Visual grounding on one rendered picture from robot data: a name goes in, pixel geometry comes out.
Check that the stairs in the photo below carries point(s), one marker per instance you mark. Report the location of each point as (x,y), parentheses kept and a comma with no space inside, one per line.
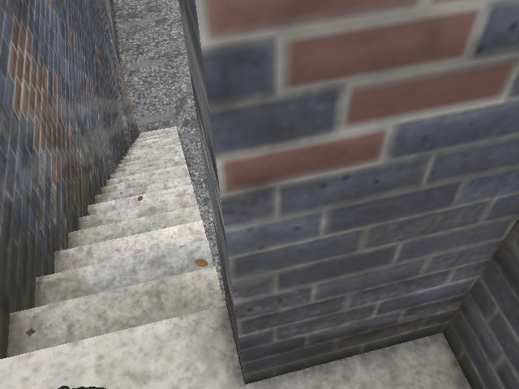
(140,256)

